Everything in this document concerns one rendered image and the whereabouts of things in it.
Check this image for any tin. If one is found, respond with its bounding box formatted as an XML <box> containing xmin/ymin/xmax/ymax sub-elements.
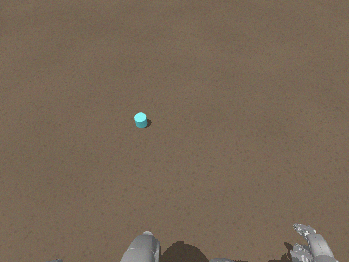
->
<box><xmin>134</xmin><ymin>112</ymin><xmax>147</xmax><ymax>128</ymax></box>

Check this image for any right robot hand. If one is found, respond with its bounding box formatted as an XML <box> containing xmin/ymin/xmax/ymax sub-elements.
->
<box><xmin>290</xmin><ymin>223</ymin><xmax>334</xmax><ymax>262</ymax></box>

